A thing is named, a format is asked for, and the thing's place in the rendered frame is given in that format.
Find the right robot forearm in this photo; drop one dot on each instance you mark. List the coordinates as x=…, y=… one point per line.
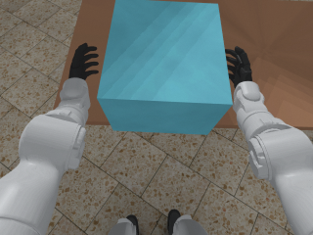
x=253, y=117

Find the right robot hand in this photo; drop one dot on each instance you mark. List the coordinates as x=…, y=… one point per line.
x=241, y=69

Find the table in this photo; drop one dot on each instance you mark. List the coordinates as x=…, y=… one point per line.
x=277, y=36

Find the robot thigh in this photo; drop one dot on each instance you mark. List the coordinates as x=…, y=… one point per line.
x=188, y=227
x=123, y=228

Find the right robot upper arm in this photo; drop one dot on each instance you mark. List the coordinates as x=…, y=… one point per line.
x=285, y=159

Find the left robot thigh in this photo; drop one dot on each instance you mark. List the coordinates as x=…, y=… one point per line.
x=123, y=228

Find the left robot upper arm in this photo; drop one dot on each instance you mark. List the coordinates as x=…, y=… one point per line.
x=28, y=193

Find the right robot thigh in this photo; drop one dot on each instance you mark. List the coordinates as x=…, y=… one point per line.
x=188, y=227

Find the left robot forearm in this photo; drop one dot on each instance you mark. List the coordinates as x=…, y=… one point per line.
x=74, y=105

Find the carton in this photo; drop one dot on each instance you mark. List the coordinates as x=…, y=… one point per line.
x=165, y=68

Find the left robot hand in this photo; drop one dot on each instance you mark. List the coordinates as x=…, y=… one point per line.
x=78, y=66

